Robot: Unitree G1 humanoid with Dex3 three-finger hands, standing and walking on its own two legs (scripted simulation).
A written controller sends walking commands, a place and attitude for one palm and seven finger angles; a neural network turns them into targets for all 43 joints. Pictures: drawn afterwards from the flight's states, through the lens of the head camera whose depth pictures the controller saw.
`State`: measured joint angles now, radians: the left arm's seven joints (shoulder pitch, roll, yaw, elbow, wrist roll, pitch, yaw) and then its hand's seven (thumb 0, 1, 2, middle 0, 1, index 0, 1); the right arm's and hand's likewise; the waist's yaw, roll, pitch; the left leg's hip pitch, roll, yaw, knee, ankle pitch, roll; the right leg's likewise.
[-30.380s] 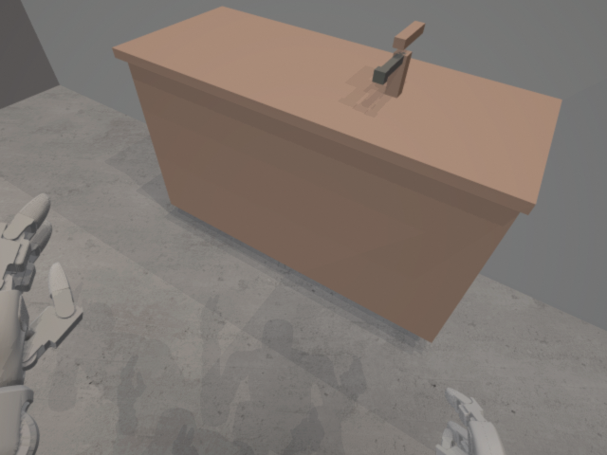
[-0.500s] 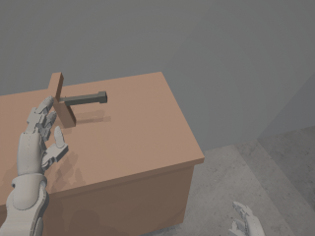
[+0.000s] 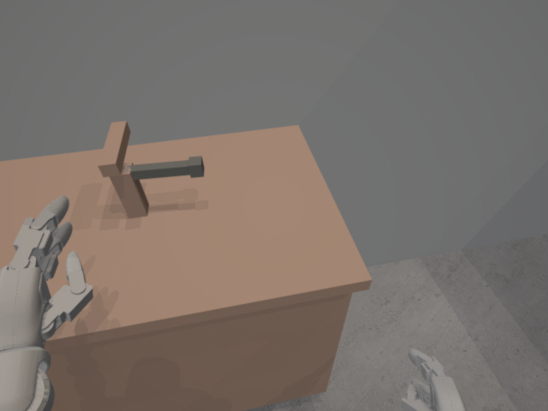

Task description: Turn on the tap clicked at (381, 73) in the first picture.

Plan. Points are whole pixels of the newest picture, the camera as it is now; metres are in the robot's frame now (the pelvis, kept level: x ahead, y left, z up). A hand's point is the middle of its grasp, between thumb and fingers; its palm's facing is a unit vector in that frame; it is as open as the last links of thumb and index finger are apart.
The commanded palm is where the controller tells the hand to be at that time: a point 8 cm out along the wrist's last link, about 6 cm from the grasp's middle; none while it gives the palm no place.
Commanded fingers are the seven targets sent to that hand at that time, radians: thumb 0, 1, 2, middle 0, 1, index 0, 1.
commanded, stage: draw the hand back beside the body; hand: left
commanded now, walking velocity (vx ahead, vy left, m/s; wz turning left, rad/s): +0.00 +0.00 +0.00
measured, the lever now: (196, 166) +0.49 +0.22 +0.10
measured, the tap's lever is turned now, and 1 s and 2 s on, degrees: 86 86 86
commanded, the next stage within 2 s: step back with the hand held close in 0.10 s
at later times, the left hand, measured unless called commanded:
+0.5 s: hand (96, 301) +0.19 +0.23 +0.14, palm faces +0.31 -0.85 -0.42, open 7.4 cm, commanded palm +0.14 +0.28 +0.17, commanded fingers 0.00 0.90 0.90 -0.20 -0.30 -0.20 -0.30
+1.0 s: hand (45, 344) +0.13 +0.26 +0.15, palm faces +0.39 -0.82 -0.42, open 7.4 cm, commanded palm +0.08 +0.29 +0.17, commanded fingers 0.00 0.90 0.90 -0.20 -0.30 -0.20 -0.30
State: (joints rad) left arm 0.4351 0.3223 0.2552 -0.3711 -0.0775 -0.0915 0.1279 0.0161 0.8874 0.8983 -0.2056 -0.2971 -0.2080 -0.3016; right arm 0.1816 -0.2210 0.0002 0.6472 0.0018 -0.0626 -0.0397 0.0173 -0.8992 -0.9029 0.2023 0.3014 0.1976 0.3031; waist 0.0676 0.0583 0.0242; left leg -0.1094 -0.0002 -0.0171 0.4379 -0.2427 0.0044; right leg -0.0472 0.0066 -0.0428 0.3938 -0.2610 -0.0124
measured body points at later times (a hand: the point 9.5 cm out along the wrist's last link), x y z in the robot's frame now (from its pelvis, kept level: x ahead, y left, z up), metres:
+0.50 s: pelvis -0.02 +0.00 +0.00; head -0.01 -0.02 +0.45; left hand +0.17 +0.28 +0.16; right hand +0.16 -0.24 -0.09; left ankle +0.00 +0.12 -0.74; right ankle -0.02 -0.11 -0.74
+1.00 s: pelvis -0.08 +0.01 -0.01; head -0.06 +0.01 +0.44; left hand +0.11 +0.30 +0.17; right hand +0.09 -0.22 -0.10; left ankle +0.00 +0.12 -0.74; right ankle -0.02 -0.11 -0.74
